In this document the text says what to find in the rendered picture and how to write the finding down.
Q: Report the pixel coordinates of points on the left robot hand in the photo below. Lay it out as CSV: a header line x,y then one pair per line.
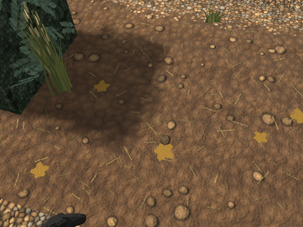
x,y
65,220

